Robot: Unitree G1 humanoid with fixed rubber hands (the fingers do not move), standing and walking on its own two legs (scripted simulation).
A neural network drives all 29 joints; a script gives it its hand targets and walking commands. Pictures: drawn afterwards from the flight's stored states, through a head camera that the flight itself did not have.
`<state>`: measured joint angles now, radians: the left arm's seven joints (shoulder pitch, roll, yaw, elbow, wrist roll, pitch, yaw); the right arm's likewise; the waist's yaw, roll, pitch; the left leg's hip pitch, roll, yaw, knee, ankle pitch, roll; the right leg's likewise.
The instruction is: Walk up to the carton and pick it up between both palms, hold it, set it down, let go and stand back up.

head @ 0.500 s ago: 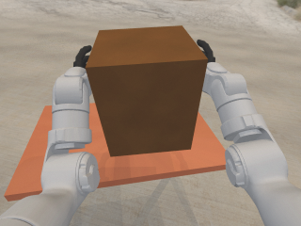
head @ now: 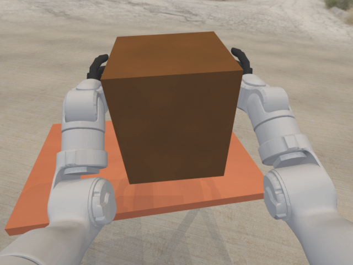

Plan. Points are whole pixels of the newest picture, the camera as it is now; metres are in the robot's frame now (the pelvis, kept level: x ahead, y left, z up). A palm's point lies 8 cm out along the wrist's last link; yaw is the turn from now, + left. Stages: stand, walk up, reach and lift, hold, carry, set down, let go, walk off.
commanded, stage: hold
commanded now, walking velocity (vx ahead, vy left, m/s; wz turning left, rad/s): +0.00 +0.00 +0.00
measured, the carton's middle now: (171, 107) +0.36 +0.01 +0.24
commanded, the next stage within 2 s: none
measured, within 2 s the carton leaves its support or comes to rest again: neither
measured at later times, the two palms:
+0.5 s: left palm (96, 90) +0.37 +0.16 +0.27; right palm (240, 85) +0.37 -0.14 +0.30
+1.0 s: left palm (96, 90) +0.37 +0.16 +0.28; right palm (240, 83) +0.37 -0.14 +0.30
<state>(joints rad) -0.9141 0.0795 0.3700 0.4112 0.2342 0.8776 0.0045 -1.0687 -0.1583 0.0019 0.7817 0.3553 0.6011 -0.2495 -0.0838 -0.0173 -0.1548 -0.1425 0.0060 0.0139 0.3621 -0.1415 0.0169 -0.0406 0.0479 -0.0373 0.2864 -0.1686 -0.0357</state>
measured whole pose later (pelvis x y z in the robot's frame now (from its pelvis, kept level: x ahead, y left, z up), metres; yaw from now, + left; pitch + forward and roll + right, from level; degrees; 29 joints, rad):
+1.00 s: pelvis +0.00 +0.00 +0.00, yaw +0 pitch -4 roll -1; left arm -0.90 0.08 0.37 0.39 0.23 0.88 0.00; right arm -1.05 -0.16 0.02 0.76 0.37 0.61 -0.26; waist -0.09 -0.02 -0.16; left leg -0.14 0.00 0.00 0.36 -0.15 0.01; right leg -0.04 0.05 -0.03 0.28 -0.17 -0.04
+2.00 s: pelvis +0.00 +0.00 +0.00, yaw +0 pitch -4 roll -1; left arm -0.89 0.07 0.37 0.38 0.23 0.89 0.01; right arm -1.05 -0.16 0.01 0.75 0.38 0.62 -0.26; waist -0.09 -0.02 -0.16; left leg -0.14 0.00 -0.01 0.36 -0.15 0.02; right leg -0.04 0.06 -0.02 0.28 -0.17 -0.04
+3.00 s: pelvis +0.00 +0.00 +0.00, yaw +0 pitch -4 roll -1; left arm -0.90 0.08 0.36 0.39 0.22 0.89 0.01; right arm -1.05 -0.17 0.02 0.75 0.38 0.62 -0.26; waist -0.08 -0.01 -0.17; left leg -0.15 0.00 -0.01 0.37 -0.15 0.02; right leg -0.05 0.06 0.00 0.28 -0.17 -0.03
